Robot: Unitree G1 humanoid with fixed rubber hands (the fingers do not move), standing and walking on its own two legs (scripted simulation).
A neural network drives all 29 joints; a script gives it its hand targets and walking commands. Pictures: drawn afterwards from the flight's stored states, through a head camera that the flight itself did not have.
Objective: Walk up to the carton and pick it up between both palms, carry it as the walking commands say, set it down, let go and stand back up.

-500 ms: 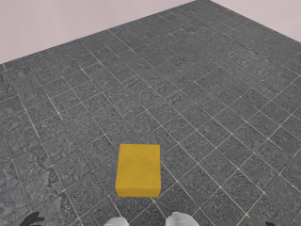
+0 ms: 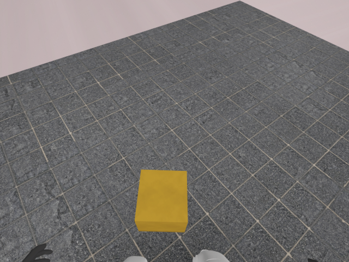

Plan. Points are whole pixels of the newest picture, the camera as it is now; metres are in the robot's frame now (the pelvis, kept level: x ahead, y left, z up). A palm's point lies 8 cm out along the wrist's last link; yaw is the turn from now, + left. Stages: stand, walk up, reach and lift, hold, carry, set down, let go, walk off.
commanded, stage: walk up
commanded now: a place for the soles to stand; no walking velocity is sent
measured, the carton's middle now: (162, 201) +0.47 +0.03 -0.64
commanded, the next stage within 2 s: none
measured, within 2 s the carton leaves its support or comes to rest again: neither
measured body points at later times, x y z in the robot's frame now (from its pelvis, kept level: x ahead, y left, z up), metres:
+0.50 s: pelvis +0.00 +0.00 +0.00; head +0.03 +0.01 +0.45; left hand +0.10 +0.34 -0.10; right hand +0.08 -0.34 -0.09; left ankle +0.01 +0.15 -0.71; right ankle +0.04 -0.11 -0.71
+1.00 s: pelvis +0.01 +0.00 +0.01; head +0.05 +0.01 +0.45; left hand +0.10 +0.34 -0.10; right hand +0.09 -0.34 -0.09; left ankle +0.01 +0.15 -0.71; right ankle +0.04 -0.11 -0.71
